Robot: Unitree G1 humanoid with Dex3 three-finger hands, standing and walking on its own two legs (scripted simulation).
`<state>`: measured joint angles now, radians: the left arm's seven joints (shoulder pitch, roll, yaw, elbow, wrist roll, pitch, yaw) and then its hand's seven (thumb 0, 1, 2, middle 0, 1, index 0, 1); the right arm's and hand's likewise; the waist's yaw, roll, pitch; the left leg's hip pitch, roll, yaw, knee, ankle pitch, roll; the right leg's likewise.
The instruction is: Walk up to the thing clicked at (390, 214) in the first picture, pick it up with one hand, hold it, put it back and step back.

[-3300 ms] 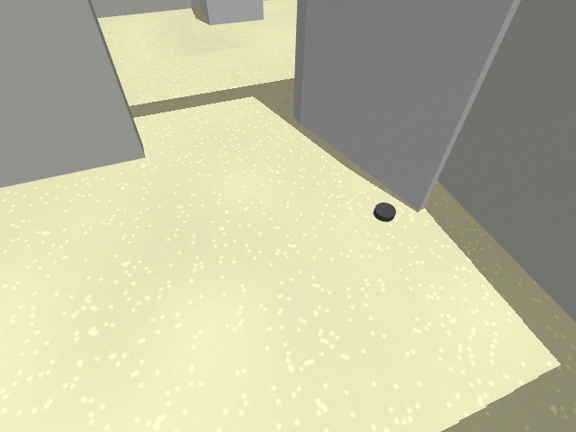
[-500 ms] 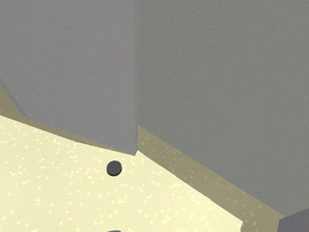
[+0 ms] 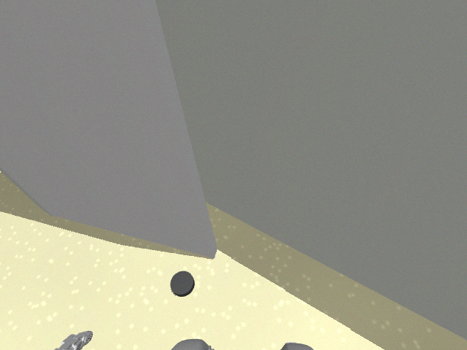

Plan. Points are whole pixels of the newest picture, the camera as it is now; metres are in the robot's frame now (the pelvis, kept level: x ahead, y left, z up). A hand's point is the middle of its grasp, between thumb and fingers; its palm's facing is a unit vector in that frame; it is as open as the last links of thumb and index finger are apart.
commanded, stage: walk up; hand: left
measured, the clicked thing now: (182, 283) +0.48 +0.28 -0.74
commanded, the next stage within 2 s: stand in 1.72 s
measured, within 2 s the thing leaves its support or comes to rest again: neither
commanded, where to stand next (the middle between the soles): +0.09 +0.02 m, yaw +2 degrees
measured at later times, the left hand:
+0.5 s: hand out of the picture +0.09 +0.29 -0.16, palm faces +0.01 -0.94 -0.33, open 7.4 cm
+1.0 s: hand out of the picture +0.14 +0.28 -0.13, palm faces +0.01 -0.93 -0.36, open 7.4 cm
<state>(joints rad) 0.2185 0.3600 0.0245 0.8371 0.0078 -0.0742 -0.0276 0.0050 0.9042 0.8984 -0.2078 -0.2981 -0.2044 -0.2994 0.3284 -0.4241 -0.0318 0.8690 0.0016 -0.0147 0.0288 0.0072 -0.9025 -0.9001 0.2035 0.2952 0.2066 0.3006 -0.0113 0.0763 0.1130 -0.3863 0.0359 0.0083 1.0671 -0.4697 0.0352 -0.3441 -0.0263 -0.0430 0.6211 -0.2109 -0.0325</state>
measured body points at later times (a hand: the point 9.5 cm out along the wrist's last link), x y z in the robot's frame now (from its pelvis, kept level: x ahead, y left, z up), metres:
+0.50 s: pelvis +0.04 +0.03 +0.00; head +0.06 +0.05 +0.45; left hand +0.09 +0.34 -0.13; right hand +0.15 -0.26 -0.11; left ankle +0.09 +0.16 -0.72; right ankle +0.07 -0.11 -0.72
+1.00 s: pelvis +0.06 +0.02 +0.02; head +0.07 +0.02 +0.47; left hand +0.14 +0.33 -0.10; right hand +0.16 -0.28 -0.11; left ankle +0.09 +0.16 -0.72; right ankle +0.07 -0.11 -0.72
